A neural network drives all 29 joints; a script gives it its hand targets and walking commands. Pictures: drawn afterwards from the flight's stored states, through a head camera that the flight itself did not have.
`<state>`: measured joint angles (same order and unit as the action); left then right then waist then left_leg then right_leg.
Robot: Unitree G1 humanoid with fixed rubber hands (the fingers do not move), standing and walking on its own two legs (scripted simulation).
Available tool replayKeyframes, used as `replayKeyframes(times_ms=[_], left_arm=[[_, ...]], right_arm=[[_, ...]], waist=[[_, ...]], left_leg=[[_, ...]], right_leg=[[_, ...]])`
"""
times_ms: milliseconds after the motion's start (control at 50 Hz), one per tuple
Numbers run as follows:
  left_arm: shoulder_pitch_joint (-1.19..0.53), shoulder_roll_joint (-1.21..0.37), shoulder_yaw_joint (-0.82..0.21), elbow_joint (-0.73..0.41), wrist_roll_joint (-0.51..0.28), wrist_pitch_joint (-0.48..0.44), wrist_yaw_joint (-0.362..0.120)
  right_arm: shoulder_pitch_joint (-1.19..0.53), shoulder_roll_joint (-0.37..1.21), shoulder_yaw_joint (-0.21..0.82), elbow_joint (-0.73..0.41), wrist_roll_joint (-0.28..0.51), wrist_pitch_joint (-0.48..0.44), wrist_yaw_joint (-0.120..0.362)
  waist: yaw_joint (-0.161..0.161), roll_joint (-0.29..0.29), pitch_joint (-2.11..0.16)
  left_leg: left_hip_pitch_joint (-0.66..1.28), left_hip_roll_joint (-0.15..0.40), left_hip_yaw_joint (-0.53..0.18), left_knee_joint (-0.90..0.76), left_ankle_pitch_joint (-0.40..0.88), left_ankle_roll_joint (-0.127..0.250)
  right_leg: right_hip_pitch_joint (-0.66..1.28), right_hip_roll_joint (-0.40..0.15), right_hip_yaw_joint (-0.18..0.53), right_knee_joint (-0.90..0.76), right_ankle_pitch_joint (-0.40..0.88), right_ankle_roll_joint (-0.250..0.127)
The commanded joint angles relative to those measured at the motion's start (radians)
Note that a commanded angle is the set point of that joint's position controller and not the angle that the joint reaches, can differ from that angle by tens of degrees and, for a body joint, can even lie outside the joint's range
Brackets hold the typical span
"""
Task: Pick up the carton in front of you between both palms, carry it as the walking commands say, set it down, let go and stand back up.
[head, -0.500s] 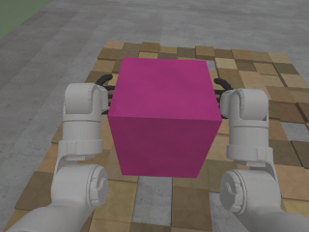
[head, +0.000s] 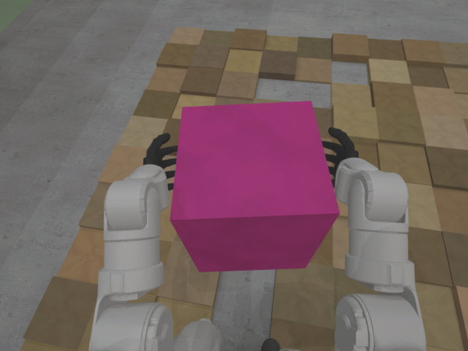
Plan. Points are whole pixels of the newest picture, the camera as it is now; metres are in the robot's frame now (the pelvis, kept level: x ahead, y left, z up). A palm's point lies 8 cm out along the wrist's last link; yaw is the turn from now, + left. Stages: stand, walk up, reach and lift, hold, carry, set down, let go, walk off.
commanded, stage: carry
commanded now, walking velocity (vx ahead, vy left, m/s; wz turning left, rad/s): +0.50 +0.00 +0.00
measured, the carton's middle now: (249, 195) +0.36 +0.01 +0.01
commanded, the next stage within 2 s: none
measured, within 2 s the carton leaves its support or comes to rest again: neither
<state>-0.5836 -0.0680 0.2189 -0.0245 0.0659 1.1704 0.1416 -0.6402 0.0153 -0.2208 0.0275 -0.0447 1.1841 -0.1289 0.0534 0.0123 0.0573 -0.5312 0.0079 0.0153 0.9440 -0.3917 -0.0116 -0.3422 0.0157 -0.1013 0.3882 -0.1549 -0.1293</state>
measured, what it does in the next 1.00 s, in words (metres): walks ahead: left foot 0.05 m lower, then right foot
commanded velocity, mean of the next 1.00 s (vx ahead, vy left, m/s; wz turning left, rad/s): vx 0.50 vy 0.00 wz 0.00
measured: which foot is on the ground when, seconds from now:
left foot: up 0.00-0.20, down 0.22-0.74, up 0.76-1.00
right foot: down 0.00-0.28, up 0.30-0.70, down 0.72-1.00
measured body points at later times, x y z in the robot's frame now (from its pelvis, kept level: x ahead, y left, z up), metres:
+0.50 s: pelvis +0.30 +0.05 -0.05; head +0.32 +0.06 +0.40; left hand +0.67 +0.16 +0.03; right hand +0.64 -0.14 +0.03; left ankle +0.26 +0.10 -0.79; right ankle +0.31 -0.10 -0.67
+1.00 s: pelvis +0.60 +0.00 -0.02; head +0.64 -0.01 +0.43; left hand +0.93 +0.18 +0.11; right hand +0.97 -0.12 +0.11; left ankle +0.64 +0.14 -0.71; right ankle +0.62 -0.07 -0.77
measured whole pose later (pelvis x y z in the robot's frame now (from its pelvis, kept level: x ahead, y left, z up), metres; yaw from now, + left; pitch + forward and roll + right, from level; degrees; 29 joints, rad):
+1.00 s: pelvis +0.60 +0.00 -0.02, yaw +3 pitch +6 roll +2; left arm -0.54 -0.11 0.26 -0.24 0.06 1.28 0.14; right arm -0.55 0.12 -0.25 -0.24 -0.12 1.29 -0.12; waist 0.07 -0.01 -0.04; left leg -0.59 0.02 0.03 0.84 -0.32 -0.03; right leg -0.29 0.01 -0.12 0.33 -0.26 -0.10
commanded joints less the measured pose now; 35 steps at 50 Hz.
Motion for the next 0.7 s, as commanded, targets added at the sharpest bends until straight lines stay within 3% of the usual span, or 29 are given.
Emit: replayKeyframes(times_ms=[0, 80, 140, 180, 200, 220, 240, 260, 280, 300, 320, 340, 380, 400, 440, 520, 600, 640, 660, 680], left_arm=[[-0.784, -1.049, -0.766, -0.170, -0.498, -0.017, -0.260], [-0.727, -0.996, -0.761, -0.081, -0.505, -0.002, -0.287], [-0.742, -0.986, -0.742, 0.007, -0.502, 0.004, -0.296], [-0.744, -0.991, -0.721, 0.072, -0.490, 0.008, -0.294], [-0.748, -0.997, -0.706, 0.103, -0.483, 0.010, -0.291], [-0.779, -1.003, -0.689, 0.127, -0.476, 0.014, -0.287], [-0.774, -1.003, -0.667, 0.152, -0.469, 0.016, -0.285], [-0.766, -0.982, -0.631, 0.208, -0.463, 0.015, -0.282], [-0.769, -1.017, -0.618, 0.254, -0.457, 0.017, -0.277], [-0.783, -1.042, -0.609, 0.270, -0.443, 0.022, -0.268], [-0.800, -1.057, -0.609, 0.224, -0.441, 0.017, -0.260], [-0.838, -1.072, -0.593, 0.177, -0.425, 0.010, -0.249], [-0.861, -1.094, -0.586, 0.105, -0.410, -0.008, -0.216], [-0.835, -1.092, -0.577, 0.085, -0.391, -0.015, -0.201], [-0.790, -1.081, -0.577, 0.064, -0.360, -0.024, -0.182], [-0.724, -1.051, -0.605, 0.054, -0.330, -0.038, -0.172], [-0.743, -1.001, -0.654, -0.016, -0.343, -0.036, -0.164], [-0.759, -0.968, -0.675, -0.063, -0.359, -0.022, -0.160], [-0.776, -0.947, -0.681, -0.092, -0.370, -0.011, -0.161], [-0.776, -0.924, -0.683, -0.109, -0.382, 0.001, -0.163]], right_arm=[[-0.624, 1.070, 0.702, -0.133, 0.351, -0.037, 0.183], [-0.574, 0.966, 0.670, -0.104, 0.286, -0.017, 0.174], [-0.583, 0.921, 0.630, -0.042, 0.271, 0.001, 0.193], [-0.583, 0.909, 0.596, 0.021, 0.271, 0.011, 0.210], [-0.571, 0.907, 0.580, 0.064, 0.274, 0.014, 0.218], [-0.567, 0.903, 0.561, 0.110, 0.272, 0.014, 0.225], [-0.545, 0.912, 0.543, 0.165, 0.277, 0.014, 0.231], [-0.505, 0.905, 0.504, 0.210, 0.277, 0.017, 0.233], [-0.541, 0.858, 0.471, 0.211, 0.267, 0.020, 0.228], [-0.641, 0.896, 0.489, 0.188, 0.301, 0.017, 0.233], [-0.698, 0.962, 0.527, 0.138, 0.353, 0.005, 0.245], [-0.774, 1.037, 0.553, 0.085, 0.399, -0.004, 0.259], [-0.917, 1.142, 0.617, -0.003, 0.497, -0.014, 0.276], [-0.931, 1.161, 0.632, -0.024, 0.522, -0.019, 0.279], [-0.905, 1.178, 0.644, -0.036, 0.532, -0.028, 0.279], [-0.810, 1.167, 0.657, -0.032, 0.508, -0.044, 0.279], [-0.774, 1.117, 0.676, -0.079, 0.501, -0.045, 0.270], [-0.769, 1.074, 0.679, -0.111, 0.493, -0.034, 0.261], [-0.766, 1.047, 0.677, -0.131, 0.490, -0.027, 0.254], [-0.760, 1.022, 0.676, -0.151, 0.484, -0.016, 0.247]], waist=[[0.040, -0.157, -0.636], [0.056, -0.147, -0.558], [0.034, -0.134, -0.468], [-0.008, -0.100, -0.435], [-0.046, -0.046, -0.454], [-0.070, 0.076, -0.515], [-0.089, 0.177, -0.544], [-0.135, 0.156, -0.430], [-0.099, 0.219, -0.491], [-0.118, 0.278, -0.570], [-0.107, 0.246, -0.574], [-0.103, 0.130, -0.550], [-0.082, 0.065, -0.512], [-0.084, 0.054, -0.531], [-0.096, 0.079, -0.540], [-0.135, 0.068, -0.529], [-0.146, 0.108, -0.469], [-0.133, 0.110, -0.471], [-0.112, 0.145, -0.497], [-0.064, 0.183, -0.541]], left_leg=[[-0.142, -0.015, 0.018, -0.095, 0.144, -0.001], [-0.142, 0.000, 0.018, -0.284, 0.318, 0.014], [0.009, 0.013, 0.016, -0.419, 0.408, 0.047], [0.160, 0.006, 0.074, -0.490, 0.478, 0.061], [0.321, -0.018, 0.122, -0.519, 0.491, 0.059], [0.574, 0.024, 0.057, -0.486, 0.488, 0.078], [0.733, 0.216, -0.207, -0.444, 0.636, 0.085], [0.654, 0.242, -0.382, -0.492, 0.833, 0.069], [0.764, 0.282, -0.447, -0.425, 1.097, 0.127], [0.934, 0.337, -0.553, -0.413, 0.948, 0.249], [0.836, 0.324, -0.606, -0.482, 0.567, 0.299], [0.735, 0.257, -0.555, -0.523, 0.372, 0.269], [0.642, 0.233, -0.466, -0.538, 0.480, 0.219], [0.616, 0.233, -0.444, -0.557, 0.437, 0.204], [0.643, 0.217, -0.396, -0.555, 0.484, 0.199], [0.766, 0.188, -0.316, -0.486, 0.771, 0.200], [0.682, 0.131, -0.181, -0.513, 0.923, 0.167], [0.633, 0.101, -0.087, -0.504, 1.122, 0.132], [0.615, 0.113, -0.073, -0.464, 1.230, 0.116], [0.601, 0.121, -0.054, -0.369, 1.300, 0.086]], right_leg=[[0.598, -0.216, 0.213, 0.033, 0.492, -0.086], [0.539, -0.198, 0.199, 0.063, 0.384, -0.071], [0.381, -0.205, 0.168, 0.054, 0.305, -0.040], [0.284, -0.185, 0.113, 0.148, 0.275, -0.014], [0.213, -0.140, 0.055, 0.277, 0.296, 0.012], [0.043, -0.081, 0.014, 0.494, 0.155, 0.054], [-0.156, -0.024, -0.005, 0.686, -0.285, 0.092], [-0.271, 0.043, 0.000, 0.813, -0.391, 0.114], [-0.376, 0.058, 0.054, 0.925, -0.372, 0.126], [-0.545, 0.034, 0.096, 1.019, -0.376, 0.123], [-0.577, -0.005, 0.128, 1.094, -0.339, 0.126], [-0.556, -0.026, 0.133, 1.072, -0.296, 0.128], [-0.534, -0.040, 0.109, 1.009, -0.260, 0.120], [-0.518, -0.053, 0.109, 0.993, -0.249, 0.123], [-0.570, -0.069, 0.092, 0.993, -0.222, 0.131], [-0.716, -0.058, 0.050, 0.910, -0.192, 0.121], [-0.548, -0.021, -0.012, 0.572, -0.025, 0.083], [-0.325, 0.038, -0.090, 0.316, 0.095, 0.060], [-0.177, 0.075, -0.114, 0.245, 0.147, 0.052], [-0.012, 0.099, -0.120, 0.184, 0.176, 0.055]])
